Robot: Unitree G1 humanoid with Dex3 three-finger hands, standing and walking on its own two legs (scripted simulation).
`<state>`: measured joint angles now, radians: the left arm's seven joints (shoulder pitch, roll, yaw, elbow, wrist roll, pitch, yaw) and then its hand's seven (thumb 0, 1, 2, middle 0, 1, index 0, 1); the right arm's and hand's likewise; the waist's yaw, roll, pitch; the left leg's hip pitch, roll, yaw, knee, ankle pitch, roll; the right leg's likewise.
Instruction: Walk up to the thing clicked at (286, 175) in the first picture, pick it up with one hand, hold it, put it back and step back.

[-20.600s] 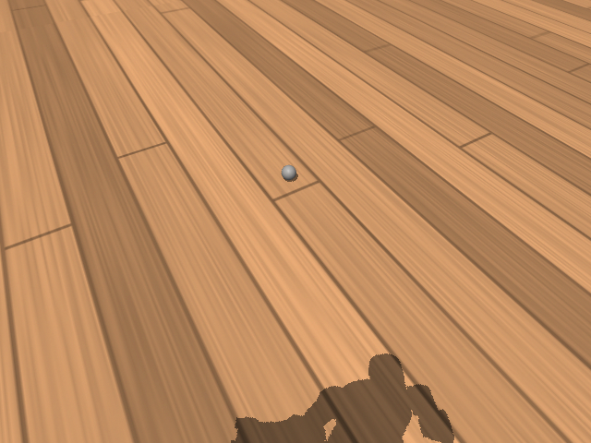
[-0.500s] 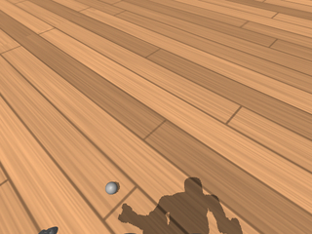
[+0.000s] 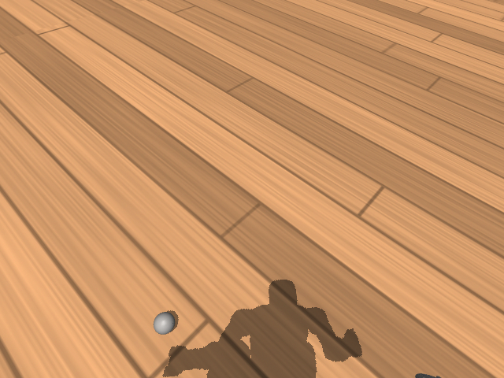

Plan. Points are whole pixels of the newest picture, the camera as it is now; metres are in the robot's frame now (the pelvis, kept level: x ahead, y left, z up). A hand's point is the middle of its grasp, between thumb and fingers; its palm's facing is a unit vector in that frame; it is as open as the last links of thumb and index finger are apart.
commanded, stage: walk up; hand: left
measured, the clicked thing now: (164, 323) +0.42 +0.28 -0.72
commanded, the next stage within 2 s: stand in 1.20 s
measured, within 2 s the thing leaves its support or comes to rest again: neither
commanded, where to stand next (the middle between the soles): +0.08 -0.04 m, yaw +4 degrees
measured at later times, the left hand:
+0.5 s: hand out of the picture +0.12 +0.24 -0.13, palm faces -0.01 -0.94 -0.33, open 7.4 cm
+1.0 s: hand out of the picture +0.11 +0.24 -0.14, palm faces -0.01 -0.95 -0.33, open 7.4 cm
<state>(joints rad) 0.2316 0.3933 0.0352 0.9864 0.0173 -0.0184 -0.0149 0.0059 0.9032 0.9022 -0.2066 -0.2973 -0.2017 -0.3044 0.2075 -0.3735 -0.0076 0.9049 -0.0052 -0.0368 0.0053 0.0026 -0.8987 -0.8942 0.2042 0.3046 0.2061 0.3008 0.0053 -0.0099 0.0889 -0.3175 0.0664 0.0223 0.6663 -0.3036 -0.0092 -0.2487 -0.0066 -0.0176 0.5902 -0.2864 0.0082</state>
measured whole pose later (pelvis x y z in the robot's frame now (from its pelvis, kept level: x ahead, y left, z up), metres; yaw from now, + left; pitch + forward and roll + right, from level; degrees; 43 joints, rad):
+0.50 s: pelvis +0.02 -0.01 +0.02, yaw +0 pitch -3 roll +0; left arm 0.07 0.35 0.01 1.12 0.01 -0.01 -0.02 0.00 0.90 0.90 -0.21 -0.30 -0.20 -0.30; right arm 0.08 -0.36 0.00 1.12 -0.01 -0.02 0.01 0.00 -0.90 -0.89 0.20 0.30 0.20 0.30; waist 0.00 0.00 0.06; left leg -0.14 0.05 0.03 0.39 -0.20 -0.03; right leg -0.10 -0.02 -0.02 0.38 -0.23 0.01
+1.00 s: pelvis +0.03 -0.01 +0.02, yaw +0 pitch -2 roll +0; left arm 0.09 0.35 0.03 1.16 0.02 0.00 -0.02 0.01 0.90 0.90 -0.21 -0.30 -0.20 -0.30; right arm 0.12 -0.35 0.00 1.14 -0.01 -0.02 0.00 0.00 -0.90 -0.89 0.20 0.30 0.20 0.30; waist -0.01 0.00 0.05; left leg -0.12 0.06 0.04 0.35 -0.18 -0.03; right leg -0.08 -0.01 -0.02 0.33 -0.21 0.01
